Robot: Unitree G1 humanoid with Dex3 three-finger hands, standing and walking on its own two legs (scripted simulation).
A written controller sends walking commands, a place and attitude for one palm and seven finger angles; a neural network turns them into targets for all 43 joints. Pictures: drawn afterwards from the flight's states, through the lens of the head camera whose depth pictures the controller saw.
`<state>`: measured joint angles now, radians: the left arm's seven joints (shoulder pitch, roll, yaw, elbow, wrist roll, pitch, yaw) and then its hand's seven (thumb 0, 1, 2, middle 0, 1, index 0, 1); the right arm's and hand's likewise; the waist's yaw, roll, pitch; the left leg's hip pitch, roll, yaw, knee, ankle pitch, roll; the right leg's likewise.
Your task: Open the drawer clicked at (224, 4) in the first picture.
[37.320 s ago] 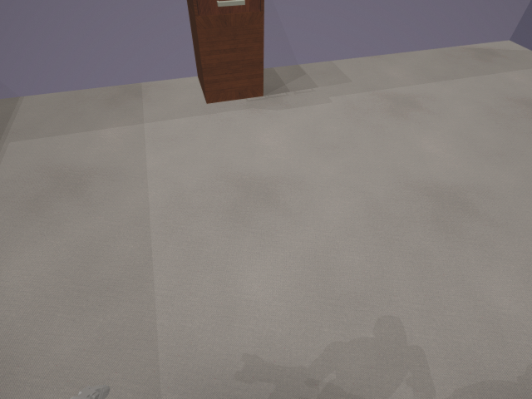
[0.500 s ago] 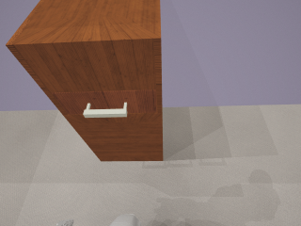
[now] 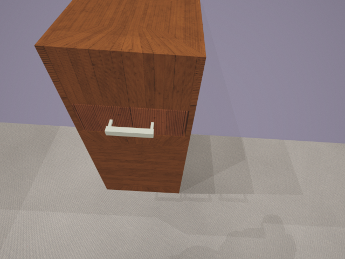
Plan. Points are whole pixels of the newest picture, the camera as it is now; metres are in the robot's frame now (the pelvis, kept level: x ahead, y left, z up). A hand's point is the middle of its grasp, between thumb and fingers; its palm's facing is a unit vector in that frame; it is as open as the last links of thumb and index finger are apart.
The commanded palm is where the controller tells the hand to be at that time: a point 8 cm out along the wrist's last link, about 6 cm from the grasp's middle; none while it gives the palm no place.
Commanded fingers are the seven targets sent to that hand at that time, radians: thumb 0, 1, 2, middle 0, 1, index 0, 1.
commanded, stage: come to a stop and stand still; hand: left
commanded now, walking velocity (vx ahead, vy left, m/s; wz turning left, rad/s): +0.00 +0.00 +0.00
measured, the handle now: (130, 127) +0.53 +0.19 -0.11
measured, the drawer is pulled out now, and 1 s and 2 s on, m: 0.00 0.00 0.00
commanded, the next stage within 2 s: look again from close up in 0.62 s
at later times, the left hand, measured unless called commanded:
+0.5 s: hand out of the picture +0.06 +0.17 -0.18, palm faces +0.02 -0.98 -0.20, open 7.3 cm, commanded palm none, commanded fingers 0.00 0.90 0.90 -0.20 -0.30 -0.20 -0.30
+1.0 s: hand out of the picture +0.04 +0.18 -0.18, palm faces +0.00 -0.97 -0.23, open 7.4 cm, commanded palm none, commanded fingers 0.00 0.90 0.90 -0.20 -0.30 -0.20 -0.30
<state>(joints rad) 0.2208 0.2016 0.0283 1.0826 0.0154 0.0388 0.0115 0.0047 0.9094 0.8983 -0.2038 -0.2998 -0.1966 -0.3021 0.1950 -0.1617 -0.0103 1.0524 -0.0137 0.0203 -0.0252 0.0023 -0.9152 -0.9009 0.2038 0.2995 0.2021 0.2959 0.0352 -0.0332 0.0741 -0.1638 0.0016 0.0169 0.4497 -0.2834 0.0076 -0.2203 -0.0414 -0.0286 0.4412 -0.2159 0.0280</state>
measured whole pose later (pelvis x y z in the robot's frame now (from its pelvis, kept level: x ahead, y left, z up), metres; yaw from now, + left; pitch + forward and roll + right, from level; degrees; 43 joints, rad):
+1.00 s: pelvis +0.02 +0.00 -0.01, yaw -1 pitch -2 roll +0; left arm 0.27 0.16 -0.01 1.10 0.01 0.00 0.03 0.00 0.91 0.90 -0.20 -0.30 -0.20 -0.30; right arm 0.28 -0.18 0.00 1.05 -0.01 -0.01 -0.03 0.01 -0.92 -0.90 0.20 0.30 0.20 0.30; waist 0.00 0.03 0.02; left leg -0.13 0.01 0.04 0.51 -0.35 0.00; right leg -0.21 -0.04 -0.01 0.54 -0.30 0.02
